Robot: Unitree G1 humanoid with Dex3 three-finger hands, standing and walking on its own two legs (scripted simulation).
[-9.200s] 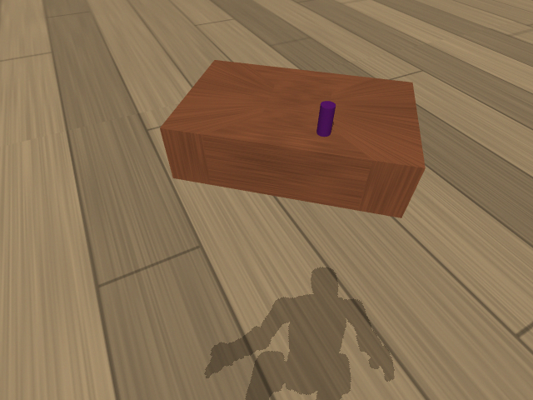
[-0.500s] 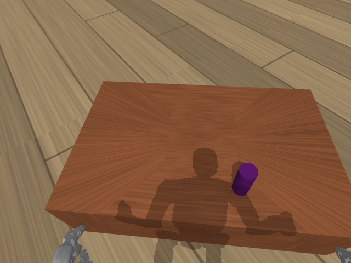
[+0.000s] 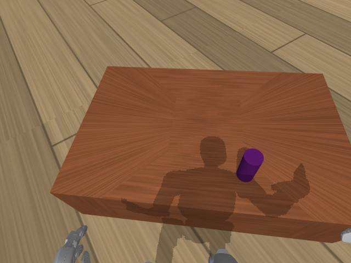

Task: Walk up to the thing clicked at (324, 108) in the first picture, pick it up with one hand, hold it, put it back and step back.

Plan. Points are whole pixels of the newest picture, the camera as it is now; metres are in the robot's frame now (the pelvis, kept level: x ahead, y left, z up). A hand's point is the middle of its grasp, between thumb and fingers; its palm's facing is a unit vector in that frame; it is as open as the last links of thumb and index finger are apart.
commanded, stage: go down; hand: right
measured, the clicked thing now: (248, 166) +0.51 -0.22 -0.30
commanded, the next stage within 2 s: approach in 1.46 s
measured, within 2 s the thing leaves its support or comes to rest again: neither
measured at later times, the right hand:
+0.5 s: hand out of the picture +0.35 -0.39 -0.02, palm faces +0.21 +0.97 -0.14, open 16.9 cm
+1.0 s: hand out of the picture +0.38 -0.41 -0.02, palm faces +0.22 +0.97 -0.10, open 16.7 cm
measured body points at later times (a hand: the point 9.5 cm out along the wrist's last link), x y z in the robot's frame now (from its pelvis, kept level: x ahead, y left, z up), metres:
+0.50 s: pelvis -0.01 +0.00 -0.02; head +0.12 -0.04 +0.41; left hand +0.07 +0.28 -0.11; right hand +0.33 -0.44 -0.01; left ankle -0.03 +0.14 -0.67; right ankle +0.06 -0.11 -0.67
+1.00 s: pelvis +0.00 -0.01 -0.02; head +0.14 -0.07 +0.40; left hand +0.08 +0.26 -0.11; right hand +0.36 -0.46 -0.01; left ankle -0.03 +0.14 -0.67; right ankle +0.06 -0.11 -0.67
